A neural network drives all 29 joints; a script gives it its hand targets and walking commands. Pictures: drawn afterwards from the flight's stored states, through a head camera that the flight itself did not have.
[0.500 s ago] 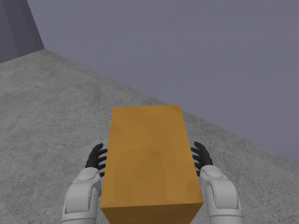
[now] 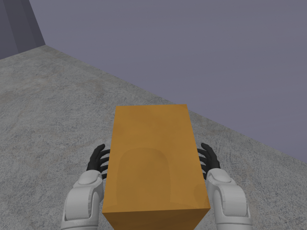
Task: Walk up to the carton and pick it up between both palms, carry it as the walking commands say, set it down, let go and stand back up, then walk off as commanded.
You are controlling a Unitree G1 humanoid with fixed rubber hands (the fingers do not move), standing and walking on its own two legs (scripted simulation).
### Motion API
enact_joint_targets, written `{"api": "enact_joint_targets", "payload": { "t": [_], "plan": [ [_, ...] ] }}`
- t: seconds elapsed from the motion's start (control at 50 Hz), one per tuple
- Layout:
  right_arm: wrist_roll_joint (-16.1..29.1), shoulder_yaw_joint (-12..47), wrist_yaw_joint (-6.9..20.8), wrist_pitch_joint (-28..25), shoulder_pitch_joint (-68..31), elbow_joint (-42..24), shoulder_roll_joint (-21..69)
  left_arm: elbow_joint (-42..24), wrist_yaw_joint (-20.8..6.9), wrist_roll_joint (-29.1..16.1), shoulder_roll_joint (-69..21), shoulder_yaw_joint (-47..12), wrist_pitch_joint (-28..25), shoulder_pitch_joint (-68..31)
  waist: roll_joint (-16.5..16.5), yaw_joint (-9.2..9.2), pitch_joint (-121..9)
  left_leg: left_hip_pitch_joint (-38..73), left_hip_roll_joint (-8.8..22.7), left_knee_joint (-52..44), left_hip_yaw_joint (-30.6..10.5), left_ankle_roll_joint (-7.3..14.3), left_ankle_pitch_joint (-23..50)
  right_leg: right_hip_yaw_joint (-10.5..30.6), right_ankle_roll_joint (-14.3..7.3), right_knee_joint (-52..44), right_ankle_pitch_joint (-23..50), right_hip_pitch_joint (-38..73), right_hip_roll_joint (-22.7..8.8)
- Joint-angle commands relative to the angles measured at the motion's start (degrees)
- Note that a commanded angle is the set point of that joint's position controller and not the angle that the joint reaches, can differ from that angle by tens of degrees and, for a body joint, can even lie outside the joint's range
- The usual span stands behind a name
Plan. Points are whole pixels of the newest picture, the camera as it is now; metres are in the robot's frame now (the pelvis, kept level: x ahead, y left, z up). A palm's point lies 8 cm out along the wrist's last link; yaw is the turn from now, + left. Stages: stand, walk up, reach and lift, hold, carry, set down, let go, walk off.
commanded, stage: carry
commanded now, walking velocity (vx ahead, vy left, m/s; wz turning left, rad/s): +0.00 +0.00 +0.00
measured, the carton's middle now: (153, 172) +0.31 +0.00 -0.02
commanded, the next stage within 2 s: none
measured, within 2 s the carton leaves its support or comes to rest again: neither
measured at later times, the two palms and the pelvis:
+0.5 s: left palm (93, 173) +0.27 +0.15 +0.05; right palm (211, 172) +0.27 -0.14 +0.06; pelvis +0.00 +0.00 +0.00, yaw +0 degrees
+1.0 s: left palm (93, 173) +0.27 +0.15 +0.05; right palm (209, 171) +0.27 -0.14 +0.06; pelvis +0.00 +0.01 +0.00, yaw +0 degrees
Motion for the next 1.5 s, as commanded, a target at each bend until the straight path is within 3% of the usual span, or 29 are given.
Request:
{"api": "enact_joint_targets", "payload": {
  "t": [0.0, 0.1, 0.14, 0.26, 0.28, 0.4, 0.42, 0.46, 0.5, 0.52, 0.6, 0.62, 0.66, 0.7, 0.72, 0.78, 0.84, 0.9, 1.02, 1.04, 1.1, 1.26, 1.28, 1.32, 1.34, 1.36, 1.38, 1.46, 1.48],
  "plan": [
    [15.7, 33.1, 9.6, 0.5, -25.5, -10.6, 40.3, -10.3, -10.2, -15.1, -40.8, -34.0, 1.0, -24.9, 0.2, -0.04, -14.4, 6.2, 6.0, -2.4, -5.5, 1.1, 12.4, 7.1, 0.0, -3.6, 19.7, 4.2, -8.7],
    [11.8, 27.9, 10.6, -0.2, -25.6, -2.3, 39.9, -1.2, -11.0, -11.2, -41.2, -29.3, 0.0, -24.0, 0.3, 0.11, -13.0, 5.6, 6.5, -3.3, -6.3, 1.3, 13.0, 7.1, -0.1, -4.0, 16.0, 3.2, -8.3],
    [13.5, 30.0, 10.7, -0.8, -27.7, -5.4, 40.8, -5.1, -10.8, -12.6, -41.5, -31.0, -0.6, -26.2, 0.6, 0.02, -12.2, 5.5, 6.6, -3.6, -6.3, 1.3, 12.0, 7.2, 0.0, -4.0, 15.1, 2.5, -8.2],
    [11.2, 27.2, 10.6, -2.0, -26.4, -0.6, 40.2, -0.2, -10.8, -10.6, -41.1, -28.4, -1.8, -25.5, 0.6, 0.03, -12.5, 5.4, 6.3, -4.2, -6.1, 1.1, 10.1, 7.1, 0.2, -4.5, 12.5, 2.0, -8.0],
    [12.9, 29.2, 10.4, -2.5, -30.0, -5.8, 40.1, -3.5, -10.7, -11.8, -41.8, -30.1, -2.1, -27.3, 1.2, 0.06, -12.2, 5.1, 6.3, -4.0, -6.0, 1.1, 10.1, 7.3, 0.1, -4.4, 12.9, 2.2, -7.9],
    [12.8, 29.8, 10.3, -1.1, -27.3, -4.7, 40.1, -2.8, -10.6, -11.9, -41.3, -30.5, -0.7, -25.3, 0.3, 0.10, -11.3, 5.3, 6.3, -4.6, -6.4, 1.5, 8.3, 7.5, 0.0, -4.7, 11.1, 1.7, -8.3],
    [13.8, 31.5, 10.3, -0.8, -27.4, -7.0, 40.7, -5.1, -10.7, -13.1, -42.0, -31.9, -0.4, -25.5, -1.1, -0.01, -11.8, 4.8, 6.7, -4.0, -6.4, 1.3, 9.5, 7.5, 0.1, -5.0, 12.8, 1.9, -8.2],
    [13.0, 29.3, 10.5, -0.9, -26.7, -3.6, 40.3, -3.1, -10.6, -12.0, -41.1, -30.7, -0.7, -25.0, 1.8, 0.08, -13.0, 5.7, 6.5, -3.8, -5.8, 1.1, 11.4, 7.4, 0.2, -4.1, 14.4, 2.2, -8.2],
    [15.0, 31.8, 10.2, -0.2, -27.7, -8.8, 41.2, -8.4, -10.4, -14.5, -42.1, -33.3, 0.0, -27.0, 0.2, -0.04, -12.7, 5.3, 6.3, -3.7, -5.5, 1.0, 11.8, 7.0, 0.3, -3.4, 16.8, 2.8, -8.5],
    [12.7, 29.7, 10.4, 0.1, -25.0, -3.0, 40.9, -2.1, -10.7, -11.9, -41.6, -30.7, 0.4, -23.4, -1.7, 0.05, -12.1, 4.7, 6.2, -3.3, -5.5, 1.1, 12.5, 7.4, 0.4, -3.7, 18.0, 2.9, -8.4],
    [13.1, 30.0, 10.5, -0.2, -26.9, -4.4, 40.5, -2.0, -11.0, -12.0, -42.1, -31.0, 0.4, -23.7, -0.2, 0.11, -12.5, 5.8, 6.6, -3.5, -6.0, 1.4, 12.2, 7.6, 0.0, -4.0, 15.8, 2.5, -8.3],
    [14.8, 31.2, 10.6, -0.1, -29.6, -7.9, 41.3, -7.2, -10.9, -14.2, -42.2, -32.4, 0.2, -28.3, 0.6, 0.02, -11.5, 4.8, 6.5, -3.9, -5.8, 1.0, 10.2, 7.2, 0.0, -4.2, 14.5, 2.5, -8.3],
    [12.6, 29.1, 10.5, 0.1, -26.0, -2.6, 40.7, -2.9, -10.9, -12.4, -42.0, -30.7, 0.3, -25.8, 0.9, 0.05, -12.6, 5.8, 6.4, -3.8, -6.1, 1.6, 10.5, 8.1, -0.1, -4.0, 14.6, 2.0, -8.5],
    [12.5, 29.1, 10.5, -1.0, -27.5, -3.6, 40.7, -1.5, -11.0, -11.7, -42.1, -29.9, -0.6, -25.1, 0.2, 0.07, -12.7, 5.3, 6.2, -3.6, -5.9, 1.2, 10.5, 7.5, 0.2, -4.3, 15.2, 2.8, -8.3],
    [14.4, 30.8, 10.5, -1.0, -28.8, -7.5, 41.9, -6.1, -11.0, -13.9, -43.2, -32.3, -0.7, -27.2, 1.0, -0.01, -14.0, 6.1, 6.3, -3.7, -6.3, 1.4, 11.0, 7.9, 0.1, -4.0, 14.9, 2.5, -8.5],
    [12.6, 29.9, 10.4, -0.6, -25.9, -3.0, 40.7, -2.0, -10.9, -11.8, -41.6, -30.4, -0.3, -24.3, -0.4, 0.13, -13.1, 5.3, 6.7, -3.7, -6.5, 1.5, 11.7, 7.5, 0.2, -3.8, 14.9, 3.1, -8.3],
    [15.2, 32.0, 10.3, -0.1, -28.9, -8.9, 41.7, -7.5, -10.7, -14.5, -42.4, -32.7, 0.2, -27.6, 0.1, 0.12, -12.9, 4.8, 6.1, -3.6, -6.0, 1.1, 11.0, 7.1, -0.1, -3.7, 16.0, 3.7, -8.4],
    [10.9, 27.2, 10.5, -0.6, -25.5, -0.7, 39.8, 0.8, -11.0, -10.5, -41.3, -28.9, -0.2, -24.0, 0.4, 0.15, -13.6, 5.6, 6.2, -3.5, -6.0, 1.4, 12.8, 7.0, 0.2, -3.2, 16.4, 3.8, -8.3],
    [14.2, 31.3, 10.4, -0.6, -26.8, -7.2, 41.7, -7.5, -10.8, -14.3, -42.9, -33.0, -0.4, -27.6, 0.7, -0.02, -12.9, 5.6, 6.2, -4.0, -5.7, 1.1, 11.8, 7.2, 0.2, -3.5, 15.2, 2.2, -8.4],
    [11.5, 27.8, 10.5, -1.0, -24.3, -0.4, 40.9, -2.4, -10.9, -11.6, -41.2, -29.9, -0.8, -26.1, 1.2, 0.13, -13.4, 6.0, 6.1, -3.7, -5.7, 1.3, 12.2, 6.5, 0.1, -3.6, 14.7, 3.2, -8.3],
    [14.0, 30.8, 10.4, -1.4, -29.3, -7.3, 41.0, -5.7, -10.9, -13.5, -42.1, -31.9, -1.0, -27.4, 0.2, 0.02, -12.3, 4.9, 6.4, -4.0, -5.8, 1.2, 10.1, 7.1, 0.4, -4.3, 13.6, 2.3, -8.4],
    [11.1, 27.1, 10.7, -2.3, -26.6, -0.7, 39.9, 0.4, -10.8, -10.2, -41.3, -28.9, -2.1, -25.1, 1.8, 0.17, -13.8, 5.2, 6.6, -4.3, -6.3, 1.6, 11.2, 7.3, 0.4, -3.8, 12.4, 3.2, -8.1],
    [13.3, 30.1, 10.5, -2.2, -26.9, -5.5, 41.0, -5.5, -10.6, -12.6, -42.1, -31.6, -2.1, -26.0, 0.2, -0.02, -13.4, 5.7, 6.5, -4.2, -6.3, 1.6, 12.4, 7.4, 0.6, -3.6, 13.9, 2.5, -8.3],
    [12.6, 29.9, 10.3, -2.0, -27.9, -5.3, 40.4, -3.1, -10.7, -12.1, -42.0, -30.7, -1.7, -25.6, -1.6, 0.04, -12.3, 4.5, 6.8, -4.1, -6.3, 1.6, 11.6, 7.4, 0.6, -3.6, 14.1, 2.5, -8.4],
    [10.6, 27.4, 10.4, -2.2, -24.9, 0.0, 40.2, -1.1, -10.8, -10.9, -41.2, -29.4, -2.1, -26.0, 0.5, 0.01, -12.4, 5.6, 6.5, -4.3, -6.0, 1.6, 10.8, 7.3, 0.4, -4.0, 13.9, 2.4, -8.6],
    [14.2, 31.3, 10.0, -2.1, -28.9, -9.4, 40.8, -8.0, -10.7, -14.3, -42.2, -32.6, -1.6, -27.8, -0.4, 0.00, -11.9, 4.6, 6.4, -4.3, -6.4, 1.5, 10.7, 7.4, 0.7, -4.2, 13.7, 2.6, -8.5],
    [11.3, 28.2, 10.3, -1.9, -25.3, -1.7, 40.1, -1.8, -10.7, -11.4, -41.0, -29.9, -1.7, -25.3, 0.7, 0.02, -12.3, 5.5, 6.4, -4.6, -5.9, 1.5, 10.7, 7.2, 0.4, -3.7, 13.1, 1.9, -8.5],
    [13.2, 30.3, 10.2, -2.3, -27.5, -5.9, 40.8, -5.3, -10.5, -13.0, -41.8, -31.6, -2.1, -26.8, -0.3, 0.15, -13.0, 6.2, 6.5, -4.7, -6.2, 1.8, 10.8, 7.1, 0.6, -3.5, 11.3, 1.5, -8.5],
    [10.5, 27.6, 10.4, -2.7, -25.3, -0.6, 39.5, 0.0, -10.6, -10.1, -40.9, -29.3, -2.4, -24.5, 1.1, 0.26, -12.8, 5.6, 6.6, -4.7, -6.5, 1.8, 11.9, 7.5, 0.6, -3.5, 11.6, 1.7, -8.4]
  ]
}}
